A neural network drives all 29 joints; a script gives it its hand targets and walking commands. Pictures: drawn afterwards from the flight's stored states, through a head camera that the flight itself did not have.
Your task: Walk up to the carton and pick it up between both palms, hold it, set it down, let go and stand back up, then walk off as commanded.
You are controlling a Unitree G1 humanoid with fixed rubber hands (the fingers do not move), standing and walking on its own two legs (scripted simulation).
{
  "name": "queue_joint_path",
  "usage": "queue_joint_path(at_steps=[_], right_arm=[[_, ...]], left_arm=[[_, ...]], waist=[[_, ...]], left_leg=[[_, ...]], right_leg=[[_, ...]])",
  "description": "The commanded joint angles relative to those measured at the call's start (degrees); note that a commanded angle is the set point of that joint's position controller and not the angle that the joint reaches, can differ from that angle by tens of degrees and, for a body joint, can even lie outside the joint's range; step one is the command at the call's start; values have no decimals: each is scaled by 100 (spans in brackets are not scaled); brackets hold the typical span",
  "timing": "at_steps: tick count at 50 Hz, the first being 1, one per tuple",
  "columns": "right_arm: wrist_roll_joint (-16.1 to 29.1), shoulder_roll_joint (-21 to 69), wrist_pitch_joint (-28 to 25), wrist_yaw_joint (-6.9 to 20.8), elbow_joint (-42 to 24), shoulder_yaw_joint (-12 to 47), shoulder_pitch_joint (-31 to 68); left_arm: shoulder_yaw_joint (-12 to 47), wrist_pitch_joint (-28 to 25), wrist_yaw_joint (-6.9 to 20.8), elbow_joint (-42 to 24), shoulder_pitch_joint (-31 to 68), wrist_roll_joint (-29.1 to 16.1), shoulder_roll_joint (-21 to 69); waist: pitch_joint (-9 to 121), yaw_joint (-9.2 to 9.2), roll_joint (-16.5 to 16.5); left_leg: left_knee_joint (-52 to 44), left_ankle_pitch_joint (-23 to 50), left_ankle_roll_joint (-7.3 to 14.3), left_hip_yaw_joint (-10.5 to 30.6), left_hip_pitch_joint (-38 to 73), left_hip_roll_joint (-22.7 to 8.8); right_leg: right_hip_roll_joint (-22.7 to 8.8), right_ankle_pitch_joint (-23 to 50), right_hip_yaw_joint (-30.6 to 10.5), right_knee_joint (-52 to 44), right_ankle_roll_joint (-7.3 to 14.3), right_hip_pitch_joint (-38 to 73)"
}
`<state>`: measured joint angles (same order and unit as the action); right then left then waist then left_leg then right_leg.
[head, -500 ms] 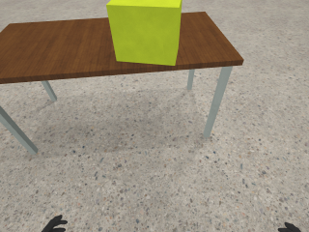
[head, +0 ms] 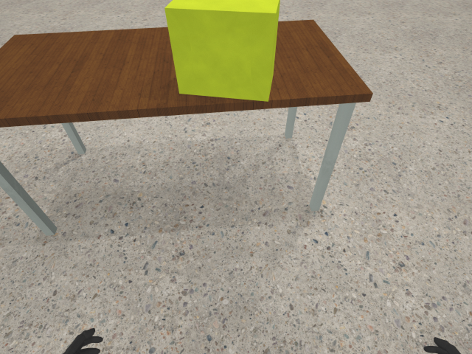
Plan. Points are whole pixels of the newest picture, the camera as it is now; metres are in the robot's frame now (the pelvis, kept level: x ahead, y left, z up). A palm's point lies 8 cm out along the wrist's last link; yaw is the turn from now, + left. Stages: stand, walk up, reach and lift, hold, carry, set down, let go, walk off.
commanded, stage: stand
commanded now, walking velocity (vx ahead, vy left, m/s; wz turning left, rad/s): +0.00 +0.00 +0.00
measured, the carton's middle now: (227, 46) +0.98 +0.05 +0.09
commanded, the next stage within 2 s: none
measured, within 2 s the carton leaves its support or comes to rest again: neither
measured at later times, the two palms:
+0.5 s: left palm out of the picture +0.12 +0.31 -0.09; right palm out of the picture +0.10 -0.33 -0.08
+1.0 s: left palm out of the picture +0.12 +0.31 -0.09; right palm out of the picture +0.10 -0.33 -0.07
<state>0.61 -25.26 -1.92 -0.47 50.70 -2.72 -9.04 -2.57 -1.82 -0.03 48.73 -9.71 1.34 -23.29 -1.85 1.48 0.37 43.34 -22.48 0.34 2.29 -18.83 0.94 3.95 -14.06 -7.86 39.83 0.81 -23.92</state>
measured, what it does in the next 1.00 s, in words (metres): stands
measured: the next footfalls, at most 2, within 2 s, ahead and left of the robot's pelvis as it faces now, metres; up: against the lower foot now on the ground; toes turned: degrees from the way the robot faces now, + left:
none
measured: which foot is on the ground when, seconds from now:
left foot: down 0.00-1.00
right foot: down 0.00-1.00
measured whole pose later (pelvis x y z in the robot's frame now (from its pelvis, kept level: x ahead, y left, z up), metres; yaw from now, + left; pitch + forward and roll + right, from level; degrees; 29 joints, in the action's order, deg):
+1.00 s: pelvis +0.00 +0.00 +0.00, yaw +0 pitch -2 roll -1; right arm 0.6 -25.2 -1.6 -0.3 51.1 -2.7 -8.8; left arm -2.6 -1.7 0.1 49.6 -9.7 1.3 -23.2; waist -1.7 1.5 0.6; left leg 42.8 -21.9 0.3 2.3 -18.9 0.8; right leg 3.9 -13.4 -7.9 38.8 0.7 -23.8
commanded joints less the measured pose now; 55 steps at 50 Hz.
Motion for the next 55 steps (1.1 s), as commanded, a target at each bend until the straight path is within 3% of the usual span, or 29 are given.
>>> queue_joint_path(at_steps=[1,3,4,5,7,9,12,15,17,18,20,24,25,26,29,32,33,34,35,36,37,42,43,46,47,50,51,53,55], right_arm=[[-116,-1016,-68,-19,-58,-118,317],[-157,-877,-91,43,-81,-56,460],[-185,-1069,-65,0,-76,-108,387],[-190,-872,-86,15,-50,-81,363],[-170,-1061,-88,34,7,-133,184],[-182,-1148,-74,61,-125,-118,540],[-176,-913,-118,21,-109,-66,575],[-118,-734,-138,41,-31,-38,196],[-204,-911,-75,-23,55,-30,452],[-140,-798,-64,-22,-37,-5,294],[-173,-977,-89,11,-111,-75,600],[-142,-886,-128,19,-9,-101,346],[-194,-1010,-132,2,-69,-110,610],[-168,-958,-151,52,-66,-163,295],[-205,-987,-59,3,-132,-102,576],[-147,-816,-49,41,-35,-55,502],[-195,-823,-39,44,-21,-55,228],[-169,-843,-75,26,5,-124,58],[-233,-855,-131,-1,44,-64,233],[-160,-900,-77,39,-33,-76,349],[-164,-974,-83,49,72,-133,132],[-162,-869,-5,5,-63,-78,429],[-193,-925,-40,-32,32,-95,146],[-178,-1006,-13,38,66,-144,115],[-214,-878,-6,15,75,-78,195],[-185,-1086,-2,71,0,-190,279],[-150,-907,-10,29,42,-104,225],[-170,-914,-67,4,39,-75,295],[-145,-820,-46,48,38,-83,290]], left_arm=[[-42,-95,-16,104,466,-85,-1164],[-87,-104,0,-49,632,-46,-1142],[-59,-127,15,-29,316,-26,-1104],[-55,-109,0,-12,599,-43,-915],[-5,-50,8,60,606,-19,-941],[-83,-98,25,37,215,-80,-1043],[-13,-114,18,78,439,-58,-1122],[-100,-122,-2,70,544,-10,-1182],[-25,-62,-12,155,398,-94,-937],[-11,-124,-10,23,478,-45,-955],[-27,-86,-22,113,356,-82,-983],[-66,-114,-22,56,675,-48,-1203],[-171,-112,23,56,523,-118,-1307],[-84,-113,58,44,632,-66,-1068],[-17,-91,29,81,594,0,-1088],[-62,-75,11,36,609,-21,-1216],[19,-124,60,-49,699,-62,-1047],[-12,-87,52,-34,594,8,-1055],[-25,-113,19,41,664,-2,-1097],[-20,-129,19,-33,728,-30,-1130],[-14,-135,61,76,515,-46,-1073],[-73,-93,-12,-27,649,37,-1080],[-17,-103,29,10,666,7,-964],[-137,-111,-30,-7,724,31,-1382],[-79,-113,12,53,634,-13,-1172],[-72,-92,52,87,341,-60,-1030],[-14,-116,62,237,271,40,-1142],[-106,-119,17,137,269,-65,-1170],[-69,-116,-2,9,524,8,-1100]], waist=[[328,-162,-355],[525,-237,-305],[718,-275,454],[561,-108,-73],[462,-92,-51],[428,-332,-180],[267,-225,-340],[712,-166,39],[401,-294,-346],[484,-105,-143],[623,-159,-130],[569,-81,-96],[540,-266,-249],[822,-161,209],[256,-102,-118],[382,-234,350],[525,-221,25],[337,-42,188],[286,-112,281],[64,-109,-53],[298,-141,245],[522,-127,-33],[443,-85,297],[142,-122,455],[225,-147,35],[423,-223,-162],[369,-158,122],[502,-229,-259],[633,-209,166]], left_leg=[[-1716,217,432,937,71,-653],[-1556,68,411,782,-56,-587],[-1579,18,429,916,99,-627],[-1548,22,416,812,174,-637],[-1730,-64,399,949,150,-701],[-1839,-188,390,804,-23,-672],[-1863,171,406,987,-7,-718],[-1771,399,430,1017,125,-703],[-1852,341,376,948,91,-763],[-1901,269,367,999,130,-776],[-1813,181,479,1233,158,-900],[-1863,179,353,818,189,-657],[-1835,-89,387,883,-19,-658],[-1722,-285,378,807,140,-584],[-1887,-228,396,840,-21,-683],[-1656,-474,389,754,-18,-554],[-1659,-371,346,698,147,-505],[-1677,-428,336,700,148,-396],[-1794,-360,449,1044,72,-652],[-1746,-348,415,776,-60,-497],[-1686,-334,420,865,55,-650],[-1458,74,377,631,286,-487],[-1688,66,427,955,139,-645],[-1540,-616,349,624,-166,-397],[-1730,-655,429,856,111,-496],[-1841,-721,452,919,-41,-589],[-1825,-733,410,1005,40,-596],[-1615,307,407,824,97,-618],[-1493,502,353,756,26,-522]], right_leg=[[-740,43,-548,-1043,337,708],[-778,-344,-555,-1229,347,875],[-754,-76,-521,-1032,315,956],[-718,90,-598,-1087,308,779],[-716,138,-542,-1054,340,712],[-591,-153,-398,-1027,261,888],[-760,256,-513,-993,339,717],[-719,360,-388,-826,308,1149],[-710,606,-384,-888,314,832],[-704,358,-427,-803,350,915],[-554,372,-276,-762,257,962],[-824,426,-579,-1013,355,895],[-823,-184,-579,-1192,301,1002],[-787,-510,-566,-1145,369,1060],[-658,-288,-487,-1144,308,651],[-810,-932,-718,-1532,339,576],[-908,-1010,-751,-1447,345,636],[-750,-910,-777,-1384,330,457],[-829,-835,-825,-1336,325,477],[-793,-810,-787,-1571,252,464],[-783,-362,-671,-1359,343,484],[-730,-160,-672,-1232,282,704],[-721,-52,-520,-1057,257,762],[-837,-803,-959,-1551,342,591],[-979,-1014,-975,-1582,379,421],[-614,-889,-534,-1329,278,696],[-774,-1051,-767,-1462,358,633],[-705,20,-583,-1079,321,933],[-723,255,-446,-887,335,1002]])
